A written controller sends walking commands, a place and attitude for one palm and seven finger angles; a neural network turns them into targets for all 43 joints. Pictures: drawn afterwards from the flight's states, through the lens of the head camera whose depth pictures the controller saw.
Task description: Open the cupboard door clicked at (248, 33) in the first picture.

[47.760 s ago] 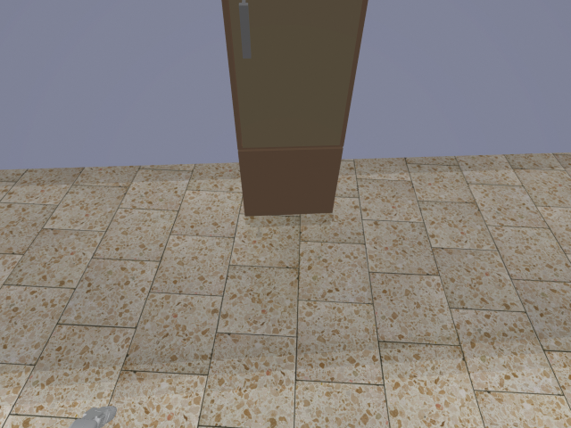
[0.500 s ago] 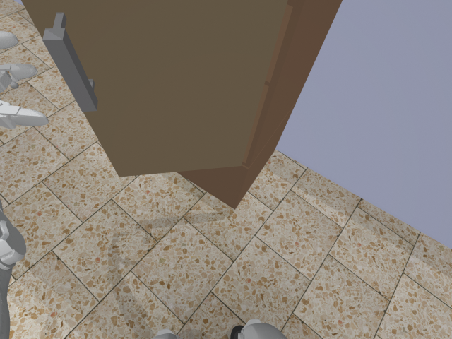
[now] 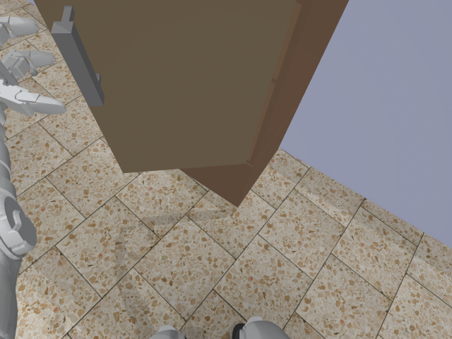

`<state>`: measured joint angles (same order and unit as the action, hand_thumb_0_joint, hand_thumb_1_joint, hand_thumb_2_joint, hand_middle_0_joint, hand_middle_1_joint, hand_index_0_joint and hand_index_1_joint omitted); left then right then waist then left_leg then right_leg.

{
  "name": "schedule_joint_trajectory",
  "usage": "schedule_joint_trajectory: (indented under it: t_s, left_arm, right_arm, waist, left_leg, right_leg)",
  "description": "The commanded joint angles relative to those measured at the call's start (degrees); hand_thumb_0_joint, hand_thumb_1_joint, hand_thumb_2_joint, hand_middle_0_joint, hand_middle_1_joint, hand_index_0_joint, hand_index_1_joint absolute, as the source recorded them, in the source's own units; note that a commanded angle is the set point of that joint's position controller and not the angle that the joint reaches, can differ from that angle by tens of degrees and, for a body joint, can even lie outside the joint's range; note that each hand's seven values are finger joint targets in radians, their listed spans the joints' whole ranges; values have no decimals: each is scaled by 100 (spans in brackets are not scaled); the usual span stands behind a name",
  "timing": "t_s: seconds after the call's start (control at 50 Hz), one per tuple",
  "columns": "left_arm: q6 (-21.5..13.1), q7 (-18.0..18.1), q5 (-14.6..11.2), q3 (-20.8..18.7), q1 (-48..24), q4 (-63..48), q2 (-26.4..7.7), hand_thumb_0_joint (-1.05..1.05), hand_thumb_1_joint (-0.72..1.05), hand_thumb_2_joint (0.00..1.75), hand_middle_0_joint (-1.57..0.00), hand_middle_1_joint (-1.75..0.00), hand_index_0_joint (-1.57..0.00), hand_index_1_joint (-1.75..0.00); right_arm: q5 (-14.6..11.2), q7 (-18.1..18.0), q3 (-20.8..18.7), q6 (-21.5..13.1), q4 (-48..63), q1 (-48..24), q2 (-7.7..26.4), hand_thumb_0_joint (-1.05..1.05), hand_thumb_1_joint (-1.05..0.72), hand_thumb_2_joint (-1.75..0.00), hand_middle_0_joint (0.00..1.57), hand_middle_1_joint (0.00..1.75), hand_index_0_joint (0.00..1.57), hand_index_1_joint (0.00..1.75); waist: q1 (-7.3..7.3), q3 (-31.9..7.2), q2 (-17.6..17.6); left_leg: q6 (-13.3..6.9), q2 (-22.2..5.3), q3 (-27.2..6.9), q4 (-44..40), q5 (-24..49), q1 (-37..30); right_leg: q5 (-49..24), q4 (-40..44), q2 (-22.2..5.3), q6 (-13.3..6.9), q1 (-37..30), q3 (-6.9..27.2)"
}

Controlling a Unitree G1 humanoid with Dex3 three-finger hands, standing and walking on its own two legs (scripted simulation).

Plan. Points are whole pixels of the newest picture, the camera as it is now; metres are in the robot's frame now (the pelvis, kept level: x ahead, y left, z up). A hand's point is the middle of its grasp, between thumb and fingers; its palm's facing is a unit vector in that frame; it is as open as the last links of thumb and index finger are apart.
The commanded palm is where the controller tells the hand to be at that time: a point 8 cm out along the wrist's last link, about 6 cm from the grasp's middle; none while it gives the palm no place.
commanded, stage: slide the fingers in behind the handle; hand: left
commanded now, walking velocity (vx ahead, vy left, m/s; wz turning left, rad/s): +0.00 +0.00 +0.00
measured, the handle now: (83, 59) +0.55 +0.19 +0.13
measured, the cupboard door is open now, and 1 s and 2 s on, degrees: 42 41 41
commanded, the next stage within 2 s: close the thumb around the handle in 1.58 s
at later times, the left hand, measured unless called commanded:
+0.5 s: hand (51, 78) +0.51 +0.23 +0.13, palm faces +0.03 -1.00 +0.00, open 14.1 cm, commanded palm +0.48 +0.27 +0.12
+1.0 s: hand (79, 77) +0.51 +0.19 +0.14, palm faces +0.03 -1.00 -0.01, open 14.0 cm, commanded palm +0.48 +0.23 +0.12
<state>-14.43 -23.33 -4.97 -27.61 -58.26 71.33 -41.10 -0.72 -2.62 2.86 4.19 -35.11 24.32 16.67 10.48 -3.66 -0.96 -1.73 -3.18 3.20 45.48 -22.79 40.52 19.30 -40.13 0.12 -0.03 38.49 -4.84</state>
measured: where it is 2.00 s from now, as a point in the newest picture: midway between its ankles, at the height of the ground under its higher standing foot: outside the picture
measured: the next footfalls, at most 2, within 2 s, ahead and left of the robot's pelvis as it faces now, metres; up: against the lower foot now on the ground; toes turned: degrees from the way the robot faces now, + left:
none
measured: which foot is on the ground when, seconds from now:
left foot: down 0.00-1.00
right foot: down 0.00-1.00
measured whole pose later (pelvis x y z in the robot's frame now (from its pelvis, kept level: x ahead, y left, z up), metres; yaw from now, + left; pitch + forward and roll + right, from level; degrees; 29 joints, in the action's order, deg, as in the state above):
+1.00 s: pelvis -0.01 -0.01 +0.00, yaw +0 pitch +15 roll -2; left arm -15.8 -15.0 -5.0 -24.0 -56.0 69.0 -31.8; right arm -0.5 -1.0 1.9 2.7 -36.1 25.3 16.0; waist 9.7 -4.0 -1.8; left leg -1.0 -3.4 3.5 44.5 -22.1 37.8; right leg 19.4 -40.9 0.4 -0.9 36.8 -4.4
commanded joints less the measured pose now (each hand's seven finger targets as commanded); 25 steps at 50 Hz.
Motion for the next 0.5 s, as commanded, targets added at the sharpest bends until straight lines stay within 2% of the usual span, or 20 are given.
schedule_joint_trajectory:
  t_s: [0.0, 0.04, 0.08, 0.1, 0.12, 0.14, 0.16, 0.18, 0.2, 0.24, 0.26, 0.28, 0.3, 0.32, 0.34, 0.36, 0.38, 0.4, 0.44, 0.48]
  left_arm:
    - [-237, -6, -165, 49, -2309, -1099, -1375, 0, -50, 30, -30, -120, -30, -120]
    - [-237, 12, -216, 20, -2206, -1180, -1307, 0, -50, 30, -30, -120, -30, -120]
    - [-210, 75, -196, -98, -2285, -997, -1483, 0, -50, 30, -30, -120, -30, -120]
    - [-222, 107, -189, -54, -2358, -1074, -1443, 0, -50, 30, -30, -120, -30, -120]
    - [-261, 149, -206, -135, -2364, -1108, -1482, 0, -50, 30, -30, -120, -30, -120]
    - [-316, 179, -154, -190, -2426, -1226, -1615, 0, -50, 30, -30, -120, -30, -120]
    - [-365, 210, -127, -136, -2468, -1321, -1537, 0, -50, 30, -30, -120, -30, -120]
    - [-419, 250, -96, -133, -2453, -1420, -1517, 0, -50, 30, -30, -120, -30, -120]
    - [-481, 279, -86, -85, -2509, -1567, -1440, 0, -50, 30, -30, -120, -30, -120]
    - [-581, 315, -111, -179, -2436, -1725, -1486, 0, -50, 30, -30, -120, -30, -120]
    - [-581, 320, -123, -138, -2324, -1658, -1396, 0, -50, 30, -30, -120, -30, -120]
    - [-550, 299, -151, 38, -2273, -1629, -1125, 0, -50, 30, -30, -120, -30, -120]
    - [-497, 293, -188, 55, -2262, -1470, -1064, 0, -50, 30, -30, -120, -30, -120]
    - [-474, 282, -241, 91, -2323, -1455, -1016, 0, -50, 30, -30, -120, -30, -120]
    - [-436, 295, -218, -47, -2387, -1454, -1228, 0, -50, 30, -30, -120, -30, -120]
    - [-407, 292, -200, -27, -2366, -1468, -1224, 0, -50, 30, -30, -120, -30, -120]
    - [-388, 290, -188, 146, -2422, -1495, -1022, 0, -50, 30, -30, -120, -30, -120]
    - [-395, 318, -174, 186, -2497, -1558, -983, 0, -50, 30, -30, -120, -30, -120]
    - [-445, 380, -172, 146, -2421, -1590, -970, 0, -50, 30, -30, -120, -30, -120]
    - [-447, 413, -203, 213, -2337, -1507, -833, 0, -50, 30, -30, -120, -30, -120]
  right_arm:
    - [31, -50, -404, -50, 225, 1079, 1085, 0, -90, -90, 20, 30, 20, 30]
    - [31, -41, -420, -42, 250, 1087, 1088, 0, -90, -90, 20, 30, 20, 30]
    - [35, -51, -414, -33, 214, 1111, 1111, 0, -90, -90, 20, 30, 20, 30]
    - [34, -47, -412, -35, 234, 1121, 1100, 0, -90, -90, 20, 30, 20, 30]
    - [45, -54, -409, -42, 242, 1128, 1102, 0, -90, -90, 20, 30, 20, 30]
    - [43, -53, -415, -45, 246, 1138, 1101, 0, -90, -90, 20, 30, 20, 30]
    - [45, -45, -422, -52, 251, 1130, 1075, 0, -90, -90, 20, 30, 20, 30]
    - [59, -28, -421, -62, 250, 1140, 1060, 0, -90, -90, 20, 30, 20, 30]
    - [63, -10, -432, -78, 242, 1122, 1039, 0, -90, -90, 20, 30, 20, 30]
    - [71, 7, -455, -77, 231, 1143, 1038, 0, -90, -90, 20, 30, 20, 30]
    - [63, 19, -452, -75, 222, 1113, 1022, 0, -90, -90, 20, 30, 20, 30]
    - [52, 27, -460, -76, 225, 1087, 1012, 0, -90, -90, 20, 30, 20, 30]
    - [48, 24, -464, -83, 193, 1081, 1025, 0, -90, -90, 20, 30, 20, 30]
    - [41, 11, -454, -87, 188, 1094, 1044, 0, -90, -90, 20, 30, 20, 30]
    - [33, -1, -466, -84, 172, 1078, 1064, 0, -90, -90, 20, 30, 20, 30]
    - [24, -5, -471, -86, 187, 1063, 1058, 0, -90, -90, 20, 30, 20, 30]
    - [17, -8, -463, -94, 190, 1025, 1029, 0, -90, -90, 20, 30, 20, 30]
    - [25, -10, -461, -113, 165, 1027, 1019, 0, -90, -90, 20, 30, 20, 30]
    - [41, 1, -457, -132, 150, 1031, 1006, 0, -90, -90, 20, 30, 20, 30]
    - [39, 9, -466, -145, 146, 1009, 1001, 0, -90, -90, 20, 30, 20, 30]
  waist:
    - [5, -2548, -758]
    - [-51, -2580, -781]
    - [0, -2281, -498]
    - [13, -2258, -539]
    - [2, -2265, -476]
    - [-36, -2411, -573]
    - [-33, -2486, -797]
    - [-81, -2608, -890]
    - [-67, -2694, -1005]
    - [-110, -2936, -1063]
    - [-140, -2842, -1090]
    - [-78, -2760, -1002]
    - [-40, -2547, -759]
    - [-1, -2493, -657]
    - [-39, -2521, -757]
    - [-49, -2543, -748]
    - [-19, -2486, -907]
    - [3, -2447, -891]
    - [-49, -2520, -975]
    - [-6, -2427, -688]
  left_leg:
    - [-1, 57, -575, -297, 3114, -2196]
    - [-3, 54, -559, -316, 3175, -2243]
    - [-43, 75, -525, -351, 2744, -1894]
    - [-51, 97, -513, -391, 2618, -1818]
    - [-71, 107, -500, -381, 2641, -1810]
    - [-52, 103, -519, -389, 2701, -1881]
    - [-36, 106, -508, -364, 2781, -1993]
    - [-19, 106, -528, -348, 2828, -2083]
    - [-14, 100, -509, -329, 2889, -2199]
    - [18, 71, -562, -279, 3221, -2434]
    - [25, 73, -553, -291, 3206, -2410]
    - [13, 67, -532, -299, 3120, -2403]
    - [-9, 72, -523, -327, 2892, -2249]
    - [-44, 88, -507, -346, 2803, -2188]
    - [-35, 91, -503, -371, 2764, -2155]
    - [-41, 108, -496, -370, 2752, -2134]
    - [-36, 117, -468, -378, 2675, -2156]
    - [-41, 117, -483, -372, 2656, -2163]
    - [-19, 102, -524, -353, 2875, -2295]
    - [-42, 110, -490, -356, 2732, -2158]
  right_leg:
    - [-2206, 245, 282, -48, -693, 185]
    - [-2244, 237, 296, -66, -712, 177]
    - [-2110, 286, 287, -55, -759, 208]
    - [-2080, 286, 280, -56, -816, 213]
    - [-2151, 281, 279, -71, -878, 227]
    - [-2170, 256, 272, -63, -902, 238]
    - [-2180, 245, 268, -67, -852, 252]
    - [-2142, 223, 271, -78, -836, 247]
    - [-2182, 228, 273, -76, -825, 255]
    - [-2284, 181, 290, -85, -823, 240]
    - [-2265, 198, 296, -92, -835, 238]
    - [-2217, 226, 300, -80, -765, 222]
    - [-2128, 271, 302, -69, -761, 211]
    - [-2147, 287, 299, -73, -819, 216]
    - [-2172, 289, 286, -67, -872, 240]
    - [-2195, 285, 283, -67, -909, 246]
    - [-2135, 310, 270, -71, -835, 249]
    - [-2109, 318, 269, -71, -792, 251]
    - [-2155, 284, 276, -85, -760, 232]
    - [-2179, 305, 274, -65, -830, 245]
